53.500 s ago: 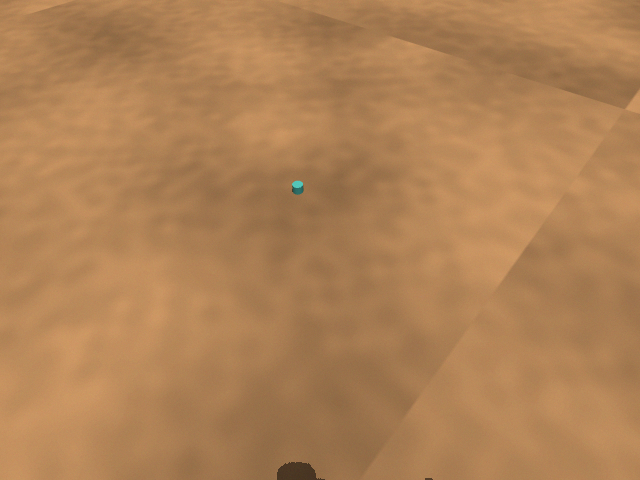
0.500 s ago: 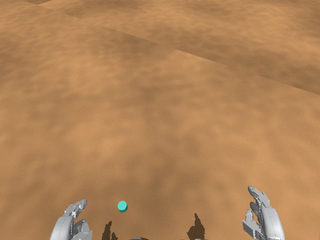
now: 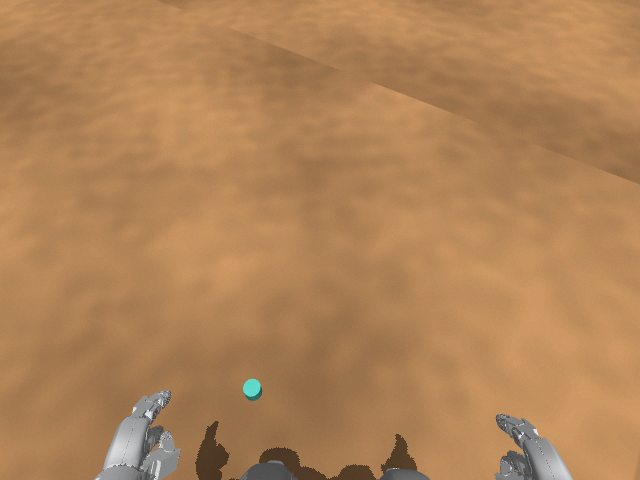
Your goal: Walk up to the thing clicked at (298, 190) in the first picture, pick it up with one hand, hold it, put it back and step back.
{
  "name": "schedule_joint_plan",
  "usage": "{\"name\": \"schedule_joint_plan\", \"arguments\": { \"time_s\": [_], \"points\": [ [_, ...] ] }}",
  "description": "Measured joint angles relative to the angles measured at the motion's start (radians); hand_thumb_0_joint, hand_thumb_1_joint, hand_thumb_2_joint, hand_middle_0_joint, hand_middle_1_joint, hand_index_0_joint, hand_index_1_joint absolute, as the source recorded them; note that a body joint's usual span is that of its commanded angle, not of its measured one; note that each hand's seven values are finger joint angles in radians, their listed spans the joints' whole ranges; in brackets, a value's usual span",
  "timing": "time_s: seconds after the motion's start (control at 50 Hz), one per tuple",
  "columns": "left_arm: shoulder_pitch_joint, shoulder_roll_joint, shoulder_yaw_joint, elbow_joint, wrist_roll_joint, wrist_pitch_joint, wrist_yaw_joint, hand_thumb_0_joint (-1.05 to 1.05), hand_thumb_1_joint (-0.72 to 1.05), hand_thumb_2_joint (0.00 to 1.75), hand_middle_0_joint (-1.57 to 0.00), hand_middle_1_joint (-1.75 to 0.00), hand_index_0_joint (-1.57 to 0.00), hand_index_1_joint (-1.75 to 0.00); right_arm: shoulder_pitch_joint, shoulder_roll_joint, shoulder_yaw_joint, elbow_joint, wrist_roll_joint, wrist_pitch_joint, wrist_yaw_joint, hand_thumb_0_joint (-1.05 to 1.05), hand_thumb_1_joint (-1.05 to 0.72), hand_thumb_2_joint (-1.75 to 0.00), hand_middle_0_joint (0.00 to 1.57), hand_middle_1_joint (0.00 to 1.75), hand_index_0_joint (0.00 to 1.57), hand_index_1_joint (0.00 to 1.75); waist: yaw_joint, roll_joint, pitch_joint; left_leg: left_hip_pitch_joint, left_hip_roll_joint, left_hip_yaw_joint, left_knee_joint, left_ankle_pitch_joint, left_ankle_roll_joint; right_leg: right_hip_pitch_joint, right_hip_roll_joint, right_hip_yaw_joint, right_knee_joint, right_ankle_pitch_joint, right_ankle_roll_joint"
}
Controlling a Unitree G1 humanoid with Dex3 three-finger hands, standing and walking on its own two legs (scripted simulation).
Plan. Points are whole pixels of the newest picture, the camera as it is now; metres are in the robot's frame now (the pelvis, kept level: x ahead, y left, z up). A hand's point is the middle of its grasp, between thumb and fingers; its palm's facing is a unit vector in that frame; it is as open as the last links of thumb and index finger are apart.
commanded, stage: stand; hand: left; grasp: from above
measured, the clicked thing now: (252, 389) +0.44 +0.21 -0.71
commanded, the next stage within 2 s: none
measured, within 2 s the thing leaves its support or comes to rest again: neither
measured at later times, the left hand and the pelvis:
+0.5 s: hand out of the picture +0.04 +0.24 -0.12, palm faces +0.04 -0.95 -0.32, open 7.4 cm; pelvis +0.00 +0.01 +0.04, yaw +0 degrees
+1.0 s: hand out of the picture +0.05 +0.24 -0.12, palm faces +0.02 -0.94 -0.34, open 7.4 cm; pelvis +0.00 -0.01 +0.05, yaw +1 degrees
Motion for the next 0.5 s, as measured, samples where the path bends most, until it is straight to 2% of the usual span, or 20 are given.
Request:
{"name": "schedule_joint_plan", "arguments": {
  "time_s": [0.12, 0.22, 0.5],
  "points": [
    [-0.015, 0.008, 0.029, 0.235, -0.007, -0.054, 0.006, 0.01, 0.91, 0.9, -0.2, -0.3, -0.21, -0.3, 0.008, -0.025, -0.036, 0.089, 0.016, 0.03, 0.025, 0.01, -0.9, -0.9, 0.21, 0.3, 0.2, 0.3, 0.002, 0.012, 0.03, 0.097, -0.002, 0.005, -0.098, 0.038, 0.008, 0.098, -0.003, 0.005, -0.106, 0.045, 0.01],
    [-0.006, 0.005, 0.034, 0.379, -0.009, -0.078, 0.009, 0.01, 0.91, 0.9, -0.2, -0.3, -0.21, -0.3, 0.009, -0.024, -0.043, 0.158, 0.022, 0.05, 0.022, 0.01, -0.9, -0.9, 0.2, 0.3, 0.2, 0.3, 0.003, 0.024, 0.04, 0.173, -0.005, 0.001, -0.178, 0.071, 0.011, 0.179, -0.007, 0.0, -0.194, 0.081, 0.014],
    [-0.026, -0.009, 0.019, 0.605, -0.019, -0.1, 0.007, 0.01, 0.91, 0.9, -0.2, -0.3, -0.21, -0.3, -0.032, -0.002, -0.034, 0.286, 0.043, 0.071, 0.017, 0.01, -0.9, -0.9, 0.2, 0.3, 0.2, 0.3, 0.003, 0.033, 0.064, 0.327, -0.007, -0.007, -0.391, 0.183, 0.009, 0.335, -0.012, -0.008, -0.406, 0.192, 0.017]
  ]
}}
